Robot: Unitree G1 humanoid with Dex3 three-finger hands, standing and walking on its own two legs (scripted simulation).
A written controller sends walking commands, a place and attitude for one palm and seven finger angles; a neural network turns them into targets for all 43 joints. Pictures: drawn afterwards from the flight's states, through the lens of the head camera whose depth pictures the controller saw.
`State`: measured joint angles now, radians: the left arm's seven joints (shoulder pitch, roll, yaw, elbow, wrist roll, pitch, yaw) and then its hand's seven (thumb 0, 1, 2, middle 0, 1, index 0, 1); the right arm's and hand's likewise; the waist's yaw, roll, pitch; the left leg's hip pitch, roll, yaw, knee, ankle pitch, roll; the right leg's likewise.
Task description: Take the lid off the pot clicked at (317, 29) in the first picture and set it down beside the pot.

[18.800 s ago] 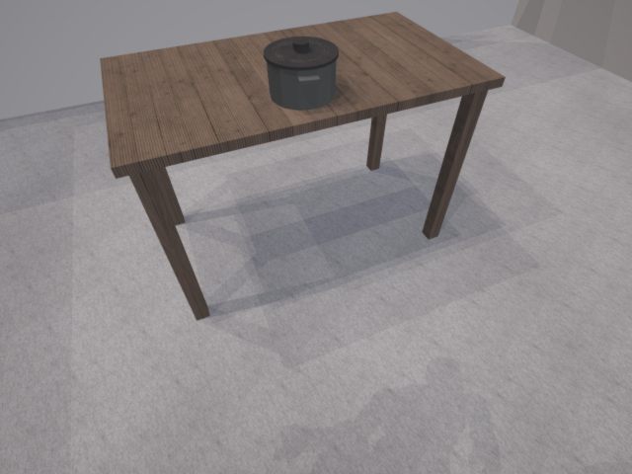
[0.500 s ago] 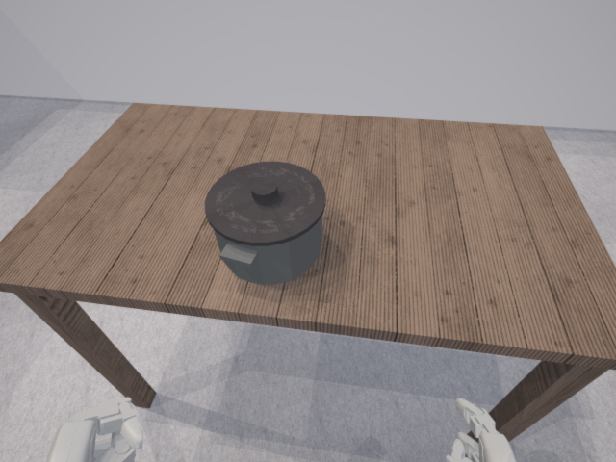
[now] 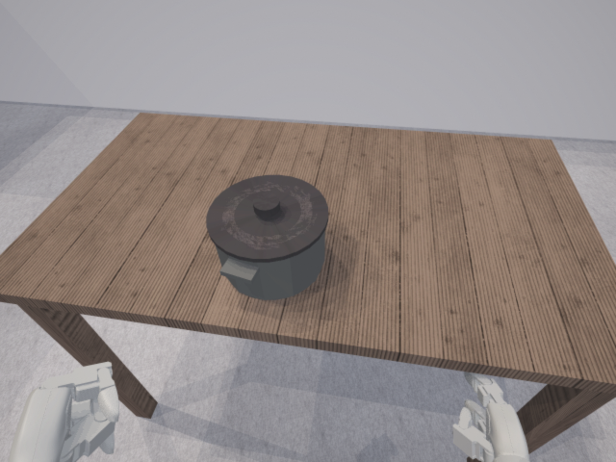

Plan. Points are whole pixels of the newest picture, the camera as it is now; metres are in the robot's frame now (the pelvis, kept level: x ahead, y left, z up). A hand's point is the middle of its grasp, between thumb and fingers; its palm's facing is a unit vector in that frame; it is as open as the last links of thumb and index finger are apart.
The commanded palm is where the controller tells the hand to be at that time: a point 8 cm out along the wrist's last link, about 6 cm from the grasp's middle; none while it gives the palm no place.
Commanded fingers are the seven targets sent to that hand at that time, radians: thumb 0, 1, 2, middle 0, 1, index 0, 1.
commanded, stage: raise the hand higher, near the body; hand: left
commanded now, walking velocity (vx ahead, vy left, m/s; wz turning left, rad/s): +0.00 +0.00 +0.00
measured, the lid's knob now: (266, 204) +0.46 +0.13 +0.09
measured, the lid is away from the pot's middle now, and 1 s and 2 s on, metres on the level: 0.00 0.00 0.00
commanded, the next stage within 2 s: reach forward and open the fingers in 0.26 s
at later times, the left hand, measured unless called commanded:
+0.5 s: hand (101, 371) +0.17 +0.25 +0.10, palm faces +0.13 -0.50 -0.86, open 3.0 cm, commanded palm +0.14 +0.27 +0.14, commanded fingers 0.00 0.68 0.97 -1.20 -1.22 -1.20 -1.22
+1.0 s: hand (82, 340) +0.19 +0.27 +0.12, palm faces -0.17 -0.02 -0.98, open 5.7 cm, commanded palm +0.18 +0.27 +0.18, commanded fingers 0.00 -0.07 1.28 -0.91 -0.33 -0.91 -0.33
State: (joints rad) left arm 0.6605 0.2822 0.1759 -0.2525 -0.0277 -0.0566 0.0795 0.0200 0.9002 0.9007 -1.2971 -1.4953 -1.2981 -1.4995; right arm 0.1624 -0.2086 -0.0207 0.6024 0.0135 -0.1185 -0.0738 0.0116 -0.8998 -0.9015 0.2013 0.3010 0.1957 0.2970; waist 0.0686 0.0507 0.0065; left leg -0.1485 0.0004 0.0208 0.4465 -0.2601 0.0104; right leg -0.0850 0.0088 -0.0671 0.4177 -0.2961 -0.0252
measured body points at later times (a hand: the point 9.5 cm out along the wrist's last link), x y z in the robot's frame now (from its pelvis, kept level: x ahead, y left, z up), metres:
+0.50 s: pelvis -0.01 +0.01 +0.00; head -0.01 -0.02 +0.45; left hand +0.16 +0.27 +0.15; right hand +0.19 -0.20 -0.09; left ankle -0.01 +0.11 -0.74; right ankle -0.04 -0.10 -0.74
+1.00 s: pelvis -0.04 +0.02 +0.00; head -0.04 -0.03 +0.45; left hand +0.20 +0.27 +0.18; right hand +0.17 -0.21 -0.10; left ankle -0.01 +0.11 -0.74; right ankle -0.04 -0.10 -0.74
